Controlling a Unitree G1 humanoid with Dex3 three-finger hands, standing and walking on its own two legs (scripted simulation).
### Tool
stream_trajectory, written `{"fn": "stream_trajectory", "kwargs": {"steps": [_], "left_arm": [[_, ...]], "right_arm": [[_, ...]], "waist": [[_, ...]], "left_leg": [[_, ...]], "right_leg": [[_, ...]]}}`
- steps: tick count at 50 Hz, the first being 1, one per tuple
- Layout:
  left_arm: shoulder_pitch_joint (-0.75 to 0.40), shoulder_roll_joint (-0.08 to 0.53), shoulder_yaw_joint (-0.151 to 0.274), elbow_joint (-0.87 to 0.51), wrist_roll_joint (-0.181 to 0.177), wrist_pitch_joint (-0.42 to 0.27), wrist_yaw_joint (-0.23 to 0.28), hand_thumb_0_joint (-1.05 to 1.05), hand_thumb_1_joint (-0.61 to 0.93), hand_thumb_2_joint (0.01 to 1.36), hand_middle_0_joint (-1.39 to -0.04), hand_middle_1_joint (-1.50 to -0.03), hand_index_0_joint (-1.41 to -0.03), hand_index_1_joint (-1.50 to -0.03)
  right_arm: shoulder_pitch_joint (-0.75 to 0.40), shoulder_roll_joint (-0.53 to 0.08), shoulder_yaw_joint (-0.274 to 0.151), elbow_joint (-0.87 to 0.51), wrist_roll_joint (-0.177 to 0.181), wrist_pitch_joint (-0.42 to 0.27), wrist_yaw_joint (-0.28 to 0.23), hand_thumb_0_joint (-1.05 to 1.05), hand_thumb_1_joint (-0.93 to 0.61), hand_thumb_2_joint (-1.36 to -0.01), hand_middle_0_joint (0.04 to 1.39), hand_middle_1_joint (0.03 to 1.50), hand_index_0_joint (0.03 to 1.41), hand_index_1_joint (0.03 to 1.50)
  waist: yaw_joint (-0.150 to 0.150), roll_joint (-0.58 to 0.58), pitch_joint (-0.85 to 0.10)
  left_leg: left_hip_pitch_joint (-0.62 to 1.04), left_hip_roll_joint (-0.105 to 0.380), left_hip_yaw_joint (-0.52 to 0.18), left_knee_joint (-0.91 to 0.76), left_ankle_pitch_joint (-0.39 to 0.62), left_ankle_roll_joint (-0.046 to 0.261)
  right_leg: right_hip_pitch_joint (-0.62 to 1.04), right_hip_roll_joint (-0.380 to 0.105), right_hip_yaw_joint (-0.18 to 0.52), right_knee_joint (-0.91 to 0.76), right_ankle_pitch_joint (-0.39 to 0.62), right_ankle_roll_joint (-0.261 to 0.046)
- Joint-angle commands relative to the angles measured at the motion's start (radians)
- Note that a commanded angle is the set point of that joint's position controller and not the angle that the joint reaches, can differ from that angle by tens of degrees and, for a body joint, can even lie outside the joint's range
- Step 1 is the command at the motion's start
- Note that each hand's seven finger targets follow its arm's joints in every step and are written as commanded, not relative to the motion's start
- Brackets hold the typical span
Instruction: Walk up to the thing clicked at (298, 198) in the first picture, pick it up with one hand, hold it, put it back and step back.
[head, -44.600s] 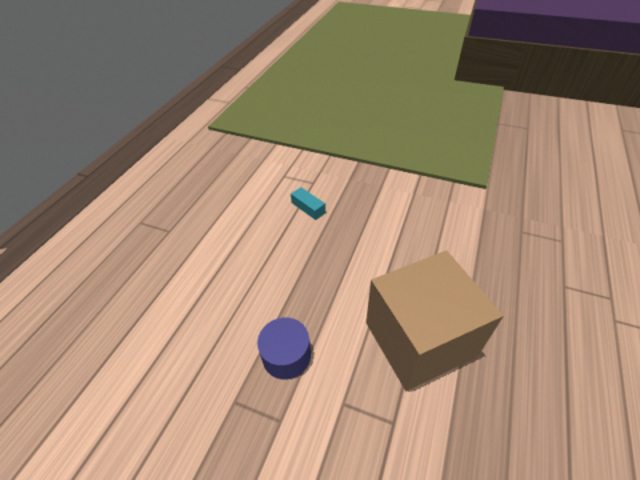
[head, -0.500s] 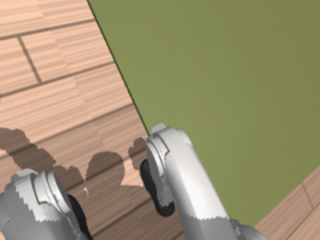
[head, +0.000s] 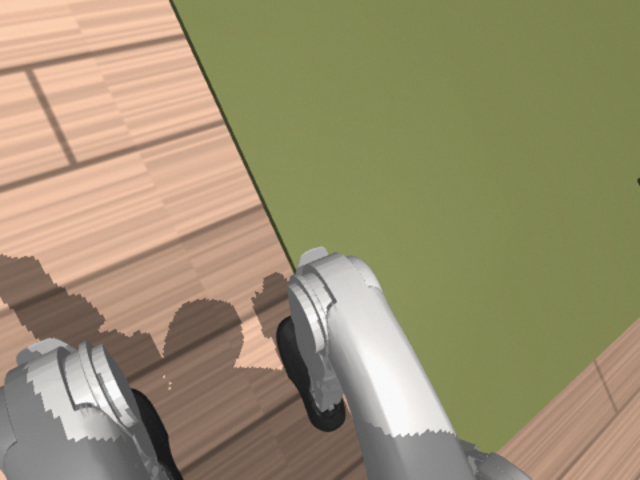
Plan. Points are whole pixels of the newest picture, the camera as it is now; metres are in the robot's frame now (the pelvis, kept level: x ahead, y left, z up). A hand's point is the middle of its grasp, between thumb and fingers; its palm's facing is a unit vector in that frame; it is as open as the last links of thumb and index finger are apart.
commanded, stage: approach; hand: left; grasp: from above
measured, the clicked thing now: out of the picture +0.46 +0.34 -0.31
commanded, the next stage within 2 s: rest palm in 0.62 s
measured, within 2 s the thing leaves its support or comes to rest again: neither
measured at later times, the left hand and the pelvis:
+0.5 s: hand out of the picture +0.47 +0.32 -0.17, palm faces -0.02 -0.42 -0.91, open 14.3 cm; pelvis +0.00 +0.00 +0.00, yaw +0 degrees
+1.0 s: hand out of the picture +0.46 +0.33 -0.19, palm faces -0.05 -0.43 -0.90, open 14.3 cm; pelvis +0.00 +0.00 +0.00, yaw +0 degrees
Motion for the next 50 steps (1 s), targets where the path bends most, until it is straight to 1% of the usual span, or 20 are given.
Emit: {"fn": "stream_trajectory", "kwargs": {"steps": [1, 5, 8, 10, 12, 13, 15, 16, 17, 19, 21, 23, 26, 29, 34, 36, 39, 42, 45, 50], "left_arm": [[-0.289, 0.153, -0.077, -0.119, 0.028, -0.002, 0.035, 0.0, -0.526, 0.988, -0.066, -1.053, -0.071, -1.049], [-0.347, 0.086, -0.095, -0.15, 0.013, -0.003, 0.055, 0.0, -0.547, 1.013, -0.07, -1.046, -0.064, -1.054], [-0.384, 0.062, -0.094, -0.18, -0.006, 0.009, 0.081, 0.0, -0.563, 1.025, -0.072, -1.034, -0.059, -1.049], [-0.382, 0.066, -0.082, -0.171, -0.003, 0.021, 0.099, 0.0, -0.577, 1.028, -0.072, -1.024, -0.055, -1.044], [-0.397, 0.115, -0.051, -0.194, 0.006, 0.033, 0.119, 0.0, -0.607, 1.047, -0.075, -1.004, -0.044, -1.037], [-0.364, 0.104, -0.047, -0.142, 0.003, 0.042, 0.123, 0.0, -0.602, 1.043, -0.074, -1.011, -0.047, -1.04], [-0.335, 0.128, -0.038, -0.145, 0.009, 0.052, 0.123, 0.0, -0.607, 1.043, -0.075, -1.002, -0.046, -1.034], [-0.311, 0.144, -0.019, -0.128, 0.023, 0.055, 0.132, 0.0, -0.597, 1.033, -0.073, -1.003, -0.048, -1.03], [-0.306, 0.148, -0.029, -0.126, 0.02, 0.06, 0.131, 0.0, -0.604, 1.044, -0.077, -0.994, -0.047, -1.026], [-0.275, 0.16, -0.014, -0.112, 0.021, 0.062, 0.133, 0.0, -0.597, 1.032, -0.076, -1.003, -0.051, -1.031], [-0.259, 0.139, -0.033, -0.096, 0.004, 0.061, 0.117, 0.0, -0.581, 1.018, -0.073, -1.012, -0.056, -1.031], [-0.246, 0.114, -0.045, -0.091, -0.008, 0.056, 0.106, 0.0, -0.579, 1.021, -0.071, -0.999, -0.052, -1.021], [-0.25, 0.129, -0.038, -0.094, -0.022, 0.035, 0.104, 0.0, -0.573, 1.029, -0.077, -1.003, -0.056, -1.025], [-0.32, 0.143, -0.038, -0.128, -0.039, 0.015, 0.103, 0.0, -0.589, 1.033, -0.073, -1.004, -0.048, -1.031], [-0.367, 0.173, -0.046, -0.166, -0.016, 0.0, 0.094, 0.0, -0.566, 1.031, -0.073, -1.023, -0.058, -1.04], [-0.375, 0.166, -0.049, -0.145, -0.009, 0.0, 0.089, 0.0, -0.552, 1.063, -0.08, -1.049, -0.064, -1.067], [-0.351, 0.123, -0.077, -0.092, 0.002, 0.004, 0.077, 0.0, -0.593, 1.052, -0.074, -0.989, -0.033, -1.033], [-0.335, 0.113, -0.09, -0.039, 0.011, 0.006, 0.08, 0.0, -0.589, 1.058, -0.078, -1.004, -0.038, -1.047], [-0.325, 0.113, -0.09, -0.009, 0.004, 0.0, 0.091, 0.0, -0.59, 1.054, -0.079, -1.008, -0.041, -1.05], [-0.32, 0.161, -0.082, -0.034, -0.005, -0.015, 0.119, 0.0, -0.611, 1.074, -0.082, -1.0, -0.031, -1.055]], "right_arm": [[0.263, -0.302, -0.074, 0.057, -0.005, -0.008, -0.001, 0.0, -0.904, -0.894, 0.2, 0.3, 0.2, 0.3], [0.278, -0.304, -0.083, 0.07, -0.01, -0.013, 0.01, 0.0, -0.903, -0.895, 0.2, 0.3, 0.2, 0.3], [0.265, -0.308, -0.094, 0.068, -0.014, -0.011, 0.021, 0.0, -0.903, -0.895, 0.2, 0.3, 0.2, 0.3], [0.283, -0.319, -0.103, 0.072, -0.008, -0.005, 0.031, 0.0, -0.905, -0.896, 0.2, 0.3, 0.2, 0.3], [0.275, -0.319, -0.108, 0.07, -0.004, -0.001, 0.038, 0.0, -0.906, -0.896, 0.2, 0.3, 0.2, 0.3], [0.276, -0.317, -0.107, 0.07, -0.008, 0.005, 0.042, 0.0, -0.906, -0.896, 0.2, 0.3, 0.2, 0.3], [0.268, -0.314, -0.109, 0.076, -0.012, 0.011, 0.048, 0.0, -0.908, -0.896, 0.2, 0.3, 0.2, 0.3], [0.273, -0.315, -0.113, 0.062, -0.005, 0.014, 0.054, 0.0, -0.905, -0.895, 0.2, 0.3, 0.2, 0.3], [0.261, -0.304, -0.106, 0.06, -0.011, 0.016, 0.054, 0.0, -0.905, -0.895, 0.2, 0.3, 0.2, 0.3], [0.252, -0.318, -0.121, 0.05, -0.006, 0.023, 0.056, 0.0, -0.907, -0.896, 0.2, 0.3, 0.2, 0.3], [0.248, -0.304, -0.115, 0.075, -0.006, 0.025, 0.055, 0.0, -0.905, -0.894, 0.2, 0.3, 0.2, 0.3], [0.254, -0.3, -0.113, 0.07, -0.002, 0.021, 0.057, 0.0, -0.9, -0.893, 0.2, 0.3, 0.2, 0.3], [0.265, -0.3, -0.106, 0.063, -0.004, 0.019, 0.055, 0.0, -0.901, -0.893, 0.2, 0.3, 0.2, 0.3], [0.249, -0.309, -0.107, 0.093, -0.009, 0.011, 0.046, 0.0, -0.903, -0.895, 0.2, 0.3, 0.2, 0.3], [0.235, -0.317, -0.1, 0.099, -0.02, 0.0, 0.029, 0.0, -0.903, -0.895, 0.2, 0.3, 0.2, 0.3], [0.247, -0.314, -0.094, 0.108, -0.021, -0.004, 0.025, 0.0, -0.904, -0.894, 0.2, 0.3, 0.2, 0.3], [0.256, -0.314, -0.085, 0.104, -0.02, -0.004, 0.024, 0.0, -0.905, -0.902, 0.2, 0.3, 0.2, 0.3], [0.256, -0.317, -0.08, 0.108, -0.026, -0.005, 0.026, 0.0, -0.905, -0.902, 0.2, 0.3, 0.2, 0.3], [0.258, -0.326, -0.07, 0.101, -0.034, -0.011, 0.028, 0.0, -0.905, -0.902, 0.2, 0.3, 0.2, 0.3], [0.224, -0.332, -0.047, 0.081, -0.052, -0.017, 0.032, 0.0, -0.91, -0.905, 0.2, 0.3, 0.2, 0.3]], "waist": [[-0.072, 0.457, -0.661], [-0.09, 0.518, -0.684], [-0.091, 0.547, -0.7], [-0.086, 0.538, -0.724], [-0.063, 0.544, -0.762], [-0.064, 0.511, -0.727], [-0.052, 0.463, -0.708], [-0.039, 0.457, -0.733], [-0.047, 0.425, -0.703], [-0.037, 0.418, -0.714], [-0.051, 0.379, -0.66], [-0.06, 0.344, -0.655], [-0.063, 0.353, -0.67], [-0.068, 0.401, -0.673], [-0.082, 0.464, -0.691], [-0.084, 0.478, -0.71], [-0.099, 0.468, -0.699], [-0.11, 0.429, -0.641], [-0.118, 0.403, -0.626], [-0.125, 0.412, -0.596]], "left_leg": [[0.518, 0.012, 0.115, -0.227, 0.171, 0.043], [0.59, 0.013, 0.098, -0.243, 0.184, 0.029], [0.614, 0.01, 0.101, -0.249, 0.188, 0.026], [0.598, 0.009, 0.112, -0.246, 0.197, 0.029], [0.604, 0.006, 0.116, -0.238, 0.207, 0.033], [0.564, 0.005, 0.127, -0.229, 0.21, 0.039], [0.504, 0.0, 0.138, -0.225, 0.21, 0.05], [0.502, 0.0, 0.14, -0.221, 0.217, 0.052], [0.473, -0.004, 0.148, -0.213, 0.205, 0.06], [0.485, 0.0, 0.136, -0.226, 0.203, 0.059], [0.437, -0.005, 0.14, -0.225, 0.157, 0.069], [0.426, -0.002, 0.13, -0.215, 0.129, 0.071], [0.447, 0.0, 0.124, -0.219, 0.142, 0.067], [0.453, 0.0, 0.127, -0.225, 0.117, 0.062], [0.532, 0.003, 0.119, -0.239, 0.119, 0.048], [0.527, 0.003, 0.127, -0.228, 0.136, 0.047], [0.536, 0.006, 0.118, -0.225, 0.168, 0.044], [0.513, 0.004, 0.1, -0.236, 0.152, 0.046], [0.508, 0.005, 0.096, -0.227, 0.161, 0.049], [0.503, 0.001, 0.099, -0.221, 0.161, 0.056]], "right_leg": [[0.326, 0.036, -0.121, -0.239, 0.243, -0.06], [0.298, 0.026, -0.134, -0.225, 0.259, -0.067], [0.311, 0.02, -0.133, -0.224, 0.275, -0.065], [0.343, 0.025, -0.126, -0.236, 0.286, -0.06], [0.35, 0.018, -0.125, -0.24, 0.298, -0.055], [0.37, 0.021, -0.122, -0.241, 0.304, -0.05], [0.404, 0.02, -0.117, -0.247, 0.311, -0.038], [0.414, 0.024, -0.116, -0.251, 0.312, -0.039], [0.423, 0.025, -0.108, -0.26, 0.307, -0.031], [0.41, 0.026, -0.118, -0.255, 0.296, -0.034], [0.402, 0.035, -0.11, -0.268, 0.246, -0.029], [0.385, 0.038, -0.108, -0.268, 0.207, -0.03], [0.393, 0.038, -0.105, -0.262, 0.218, -0.034], [0.388, 0.036, -0.105, -0.264, 0.194, -0.039], [0.36, 0.024, -0.11, -0.257, 0.201, -0.051], [0.369, 0.024, -0.106, -0.256, 0.222, -0.053], [0.357, 0.026, -0.115, -0.246, 0.255, -0.055], [0.34, 0.021, -0.129, -0.238, 0.247, -0.055], [0.361, 0.025, -0.132, -0.237, 0.26, -0.052], [0.383, 0.02, -0.134, -0.241, 0.273, -0.046]]}}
